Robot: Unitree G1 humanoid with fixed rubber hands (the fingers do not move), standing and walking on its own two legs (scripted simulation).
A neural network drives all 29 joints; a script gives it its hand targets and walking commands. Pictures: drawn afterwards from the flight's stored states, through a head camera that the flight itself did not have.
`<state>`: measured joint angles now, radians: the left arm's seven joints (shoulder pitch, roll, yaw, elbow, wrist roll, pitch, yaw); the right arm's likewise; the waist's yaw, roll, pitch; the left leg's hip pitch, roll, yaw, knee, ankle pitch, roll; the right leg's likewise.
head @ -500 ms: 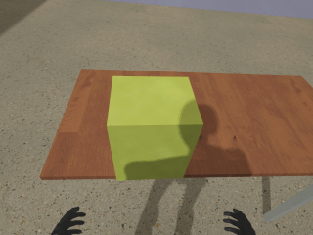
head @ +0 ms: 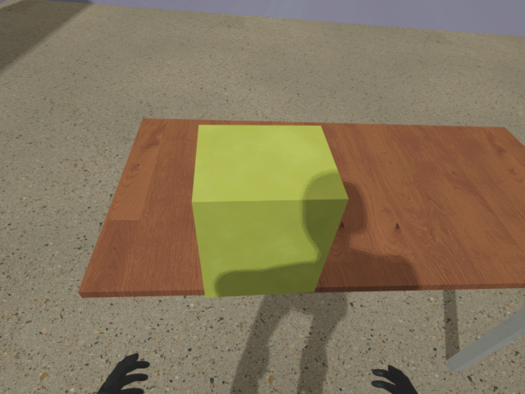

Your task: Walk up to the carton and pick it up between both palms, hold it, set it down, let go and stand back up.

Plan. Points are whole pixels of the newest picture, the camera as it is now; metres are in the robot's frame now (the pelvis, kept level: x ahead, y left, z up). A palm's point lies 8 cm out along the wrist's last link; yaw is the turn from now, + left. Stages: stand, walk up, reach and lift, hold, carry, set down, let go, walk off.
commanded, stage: stand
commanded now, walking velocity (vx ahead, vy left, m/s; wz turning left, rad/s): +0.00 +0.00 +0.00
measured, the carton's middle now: (260, 214) +0.41 +0.02 +0.07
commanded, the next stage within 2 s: none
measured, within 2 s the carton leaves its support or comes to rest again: neither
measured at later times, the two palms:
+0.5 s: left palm out of the picture -0.01 +0.24 -0.15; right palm out of the picture +0.02 -0.18 -0.14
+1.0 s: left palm out of the picture -0.06 +0.23 -0.16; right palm out of the picture -0.03 -0.14 -0.15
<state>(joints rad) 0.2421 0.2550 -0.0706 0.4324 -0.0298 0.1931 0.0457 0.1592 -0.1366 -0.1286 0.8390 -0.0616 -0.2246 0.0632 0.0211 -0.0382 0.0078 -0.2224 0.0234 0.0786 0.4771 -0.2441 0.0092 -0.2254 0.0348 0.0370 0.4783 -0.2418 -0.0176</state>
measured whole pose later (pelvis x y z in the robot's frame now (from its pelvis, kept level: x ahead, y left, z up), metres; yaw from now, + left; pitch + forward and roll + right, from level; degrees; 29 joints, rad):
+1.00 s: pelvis +0.01 +0.05 +0.00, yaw +4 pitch -1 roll -1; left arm 0.37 0.07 -0.01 1.23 0.02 -0.01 0.05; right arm 0.40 -0.07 0.01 1.15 -0.02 -0.03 -0.03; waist 0.00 -0.01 -0.04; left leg -0.19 -0.07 0.04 0.45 -0.25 0.09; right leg -0.16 -0.06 0.00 0.43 -0.26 0.07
